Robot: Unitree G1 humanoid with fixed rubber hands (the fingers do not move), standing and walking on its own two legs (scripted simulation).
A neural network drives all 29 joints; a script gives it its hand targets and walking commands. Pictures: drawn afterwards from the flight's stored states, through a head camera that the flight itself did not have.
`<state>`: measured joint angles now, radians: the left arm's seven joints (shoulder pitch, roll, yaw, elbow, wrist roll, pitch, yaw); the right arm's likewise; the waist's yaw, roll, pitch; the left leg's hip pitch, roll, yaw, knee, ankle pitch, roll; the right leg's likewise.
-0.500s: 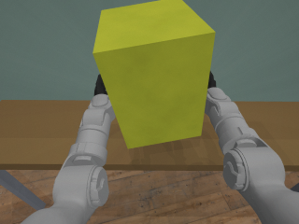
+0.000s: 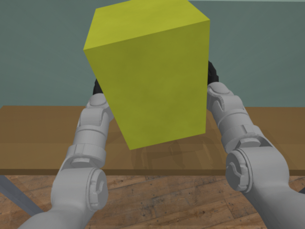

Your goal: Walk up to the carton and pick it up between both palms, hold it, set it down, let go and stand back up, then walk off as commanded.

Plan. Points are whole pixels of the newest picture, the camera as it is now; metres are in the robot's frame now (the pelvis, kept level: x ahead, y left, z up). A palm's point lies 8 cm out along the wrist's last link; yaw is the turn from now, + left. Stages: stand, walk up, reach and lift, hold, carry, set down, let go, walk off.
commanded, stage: reach and lift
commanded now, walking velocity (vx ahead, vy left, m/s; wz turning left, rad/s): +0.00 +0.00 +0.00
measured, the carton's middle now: (151, 72) +0.44 +0.05 +0.24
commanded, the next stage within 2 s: hold in 0.90 s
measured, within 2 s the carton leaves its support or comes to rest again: neither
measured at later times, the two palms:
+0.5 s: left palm (101, 90) +0.39 +0.18 +0.20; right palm (220, 81) +0.41 -0.11 +0.23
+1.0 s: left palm (98, 83) +0.40 +0.18 +0.23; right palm (218, 76) +0.41 -0.11 +0.24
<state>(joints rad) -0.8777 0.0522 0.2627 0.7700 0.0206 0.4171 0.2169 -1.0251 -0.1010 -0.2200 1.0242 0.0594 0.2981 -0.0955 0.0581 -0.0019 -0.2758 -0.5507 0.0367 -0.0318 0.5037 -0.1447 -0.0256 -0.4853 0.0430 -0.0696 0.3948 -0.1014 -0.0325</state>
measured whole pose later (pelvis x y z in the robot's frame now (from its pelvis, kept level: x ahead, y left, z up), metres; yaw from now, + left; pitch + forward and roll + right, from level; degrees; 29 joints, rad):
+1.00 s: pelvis +0.00 +0.00 +0.00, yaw +0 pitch +8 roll -2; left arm -0.89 0.08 0.29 0.58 0.02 0.64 0.18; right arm -1.01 -0.09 -0.16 0.82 0.21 0.50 -0.20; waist 0.00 0.00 -0.28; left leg -0.49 0.03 -0.04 0.50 -0.15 -0.02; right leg -0.42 0.04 -0.07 0.38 -0.11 -0.03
